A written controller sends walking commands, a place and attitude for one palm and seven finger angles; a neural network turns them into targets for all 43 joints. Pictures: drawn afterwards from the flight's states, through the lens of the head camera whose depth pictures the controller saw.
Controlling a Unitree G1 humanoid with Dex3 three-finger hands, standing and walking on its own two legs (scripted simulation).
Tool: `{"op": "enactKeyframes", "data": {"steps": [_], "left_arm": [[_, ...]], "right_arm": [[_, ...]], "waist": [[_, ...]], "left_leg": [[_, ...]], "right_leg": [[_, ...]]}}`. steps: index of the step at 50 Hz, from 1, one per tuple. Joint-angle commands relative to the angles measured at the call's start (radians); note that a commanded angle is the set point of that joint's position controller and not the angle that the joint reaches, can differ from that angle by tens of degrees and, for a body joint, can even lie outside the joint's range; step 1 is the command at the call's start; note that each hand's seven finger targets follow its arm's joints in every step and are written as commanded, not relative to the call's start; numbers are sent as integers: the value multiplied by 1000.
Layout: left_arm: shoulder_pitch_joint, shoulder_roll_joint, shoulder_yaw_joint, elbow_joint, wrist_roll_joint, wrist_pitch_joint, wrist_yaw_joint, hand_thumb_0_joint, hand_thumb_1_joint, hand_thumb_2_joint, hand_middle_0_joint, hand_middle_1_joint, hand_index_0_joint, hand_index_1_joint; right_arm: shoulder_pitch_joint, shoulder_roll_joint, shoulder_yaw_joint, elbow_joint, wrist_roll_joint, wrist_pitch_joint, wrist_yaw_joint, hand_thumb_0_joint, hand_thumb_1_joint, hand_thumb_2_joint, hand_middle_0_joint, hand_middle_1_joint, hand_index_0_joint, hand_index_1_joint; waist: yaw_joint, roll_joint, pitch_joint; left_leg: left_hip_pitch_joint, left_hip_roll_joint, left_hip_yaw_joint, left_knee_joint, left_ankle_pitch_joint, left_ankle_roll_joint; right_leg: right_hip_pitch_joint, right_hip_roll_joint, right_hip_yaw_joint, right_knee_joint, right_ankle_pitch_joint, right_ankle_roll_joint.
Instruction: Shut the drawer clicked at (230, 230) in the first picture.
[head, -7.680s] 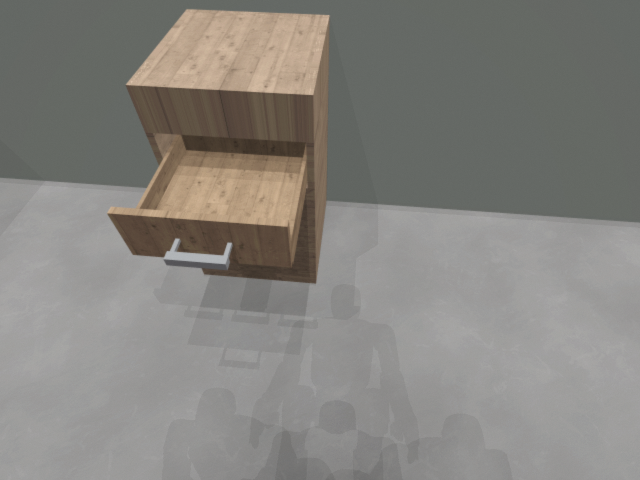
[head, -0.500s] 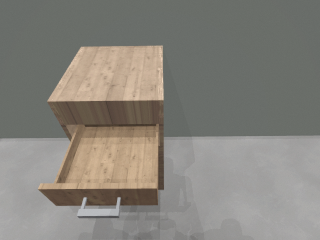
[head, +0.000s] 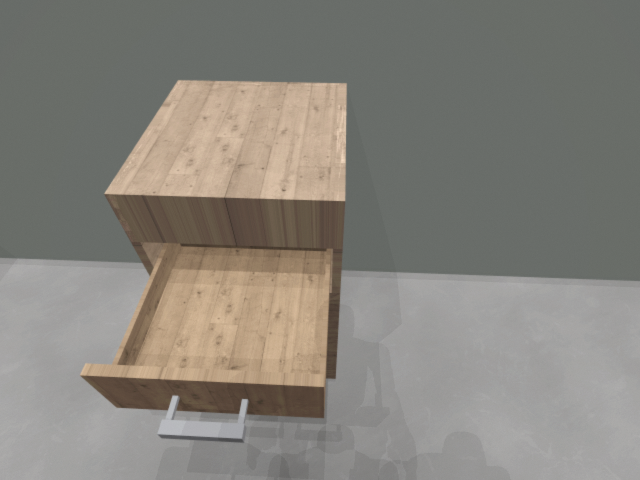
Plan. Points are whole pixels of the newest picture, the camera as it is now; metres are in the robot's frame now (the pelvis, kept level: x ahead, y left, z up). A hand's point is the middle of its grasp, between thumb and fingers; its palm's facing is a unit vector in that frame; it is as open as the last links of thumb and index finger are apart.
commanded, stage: come to a stop and stand still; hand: left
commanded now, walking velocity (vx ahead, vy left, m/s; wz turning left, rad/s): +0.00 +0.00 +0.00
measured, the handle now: (206, 417) +0.26 +0.21 -0.20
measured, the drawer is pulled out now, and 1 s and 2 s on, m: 0.28 0.28 0.28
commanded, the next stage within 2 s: look again from close up in 0.76 s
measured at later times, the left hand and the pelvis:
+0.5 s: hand out of the picture +0.02 +0.20 -0.17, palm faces +0.02 -0.98 -0.19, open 7.4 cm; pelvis +0.01 +0.03 +0.00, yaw +0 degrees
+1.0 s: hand out of the picture -0.02 +0.21 -0.18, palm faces +0.03 -0.99 -0.16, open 7.4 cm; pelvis +0.00 +0.05 +0.00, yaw +0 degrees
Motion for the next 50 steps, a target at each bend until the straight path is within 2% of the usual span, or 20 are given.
{"op": "enactKeyframes", "data": {"steps": [1, 5, 6, 8, 10, 11, 14, 19, 21, 25, 26, 29, 31, 35, 40, 41, 44, 46, 50], "left_arm": [[63, 101, 11, -31, -1, -13, 8, 0, 900, 900, -200, -300, -200, -300], [52, 103, 11, -35, 0, -9, 7, 0, 900, 900, -200, -300, -200, -300], [39, 110, 12, -37, 2, -6, 6, 0, 900, 900, -200, -300, -200, -300], [44, 108, 13, -38, 1, -8, 8, 0, 900, 900, -200, -300, -200, -300], [42, 112, 11, -36, 0, -8, 7, 0, 900, 900, -200, -300, -200, -300], [29, 117, 11, -38, 2, -5, 7, 0, 900, 900, -200, -300, -200, -300], [34, 112, 11, -33, 2, -6, 8, 0, 900, 900, -200, -300, -200, -300], [40, 114, 9, -26, 3, -4, 8, 0, 900, 900, -200, -300, -200, -300], [30, 119, 7, -25, 4, 0, 7, 0, 900, 900, -200, -300, -200, -300], [49, 109, 7, -16, 3, 0, 8, 0, 900, 900, -200, -300, -200, -300], [36, 115, 6, -16, 4, 5, 7, 0, 900, 900, -200, -300, -200, -300], [57, 106, 6, -9, 4, 4, 8, 0, 900, 900, -200, -300, -200, -300], [47, 110, 5, -6, 5, 7, 7, 0, 900, 900, -200, -300, -200, -300], [64, 96, 5, 4, 5, 7, 8, 0, 900, 900, -200, -300, -200, -300], [75, 92, 2, 10, 6, 6, 7, 0, 900, 900, -200, -300, -200, -300], [66, 99, 2, 8, 5, 10, 6, 0, 900, 900, -200, -300, -200, -300], [84, 88, 2, 15, 6, 10, 7, 0, 900, 900, -200, -300, -200, -300], [79, 92, 1, 15, 7, 12, 7, 0, 900, 900, -200, -300, -200, -300], [97, 81, 1, 20, 6, 10, 7, 0, 900, 900, -200, -300, -200, -300]], "right_arm": [[55, -86, -5, -21, 3, -10, -9, 0, -900, -900, 200, 300, 200, 300], [35, -98, -6, -17, 3, -8, -10, 0, -900, -900, 200, 300, 200, 300], [27, -101, -7, -16, 2, -8, -8, 0, -900, -900, 200, 300, 200, 300], [26, -105, -6, -13, 2, -11, -9, 0, -900, -900, 200, 300, 200, 300], [22, -110, -6, -11, 3, -11, -9, 0, -900, -900, 200, 300, 200, 300], [14, -113, -8, -11, 2, -11, -8, 0, -900, -900, 200, 300, 200, 300], [15, -115, -8, -6, 2, -14, -10, 0, -900, -900, 200, 300, 200, 300], [8, -114, -7, 1, 3, -12, -9, 0, -900, -900, 200, 300, 200, 300], [9, -117, -7, 3, 4, -11, -9, 0, -900, -900, 200, 300, 200, 300], [15, -115, -5, 9, 4, -15, -11, 0, -900, -900, 200, 300, 200, 300], [13, -120, -6, 8, 5, -13, -11, 0, -900, -900, 200, 300, 200, 300], [19, -116, -4, 13, 6, -15, -12, 0, -900, -900, 200, 300, 200, 300], [18, -117, -5, 15, 6, -13, -11, 0, -900, -900, 200, 300, 200, 300], [28, -111, -2, 22, 7, -15, -12, 0, -900, -900, 200, 300, 200, 300], [38, -106, -2, 29, 8, -17, -11, 0, -900, -900, 200, 300, 200, 300], [40, -108, -2, 28, 8, -16, -11, 0, -900, -900, 200, 300, 200, 300], [48, -102, 0, 36, 8, -17, -12, 0, -900, -900, 200, 300, 200, 300], [51, -98, -1, 36, 10, -16, -10, 0, -900, -900, 200, 300, 200, 300], [61, -96, 1, 42, 9, -20, -12, 0, -900, -900, 200, 300, 200, 300]], "waist": [[5, -43, 43], [6, -52, 46], [6, -34, 61], [8, -48, 25], [8, -51, 13], [6, -34, 31], [6, -28, 7], [7, -37, 25], [5, -29, 51], [7, -27, 25], [5, -8, 58], [9, -28, 48], [7, -31, 70], [9, -46, 71], [10, -42, 67], [9, -20, 82], [11, -20, 76], [11, -33, 100], [11, -41, 76]], "left_leg": [[5, 107, -124, -63, 339, 25], [24, 109, -132, -77, 335, 29], [23, 111, -135, -86, 353, 29], [50, 114, -137, -80, 397, 32], [66, 112, -139, -85, 400, 33], [66, 116, -138, -94, 418, 33], [94, 117, -142, -95, 460, 33], [102, 117, -143, -111, 448, 33], [96, 120, -146, -125, 445, 32], [123, 120, -153, -132, 471, 32], [117, 124, -155, -142, 487, 28], [119, 122, -155, -148, 448, 30], [109, 123, -158, -163, 428, 29], [99, 120, -164, -171, 388, 31], [98, 119, -167, -181, 366, 31], [90, 124, -166, -190, 369, 28], [87, 124, -172, -197, 348, 26], [65, 125, -176, -210, 309, 27], [77, 124, -180, -208, 312, 28]], "right_leg": [[12, -171, 155, -46, 392, 20], [9, -170, 151, -56, 341, 17], [-1, -166, 148, -51, 334, 15], [20, -169, 144, -49, 353, 14], [28, -173, 145, -52, 358, 14], [15, -170, 142, -49, 353, 12], [26, -172, 141, -53, 354, 13], [24, -175, 139, -70, 336, 16], [13, -172, 132, -69, 314, 17], [25, -173, 130, -76, 297, 20], [5, -169, 120, -72, 277, 22], [14, -171, 124, -88, 251, 27], [0, -169, 121, -86, 234, 27], [4, -171, 122, -97, 208, 31], [-1, -173, 123, -98, 195, 33], [-11, -169, 115, -92, 181, 32], [-10, -168, 117, -96, 164, 35], [-21, -167, 115, -96, 145, 36], [-15, -169, 118, -94, 153, 37]]}}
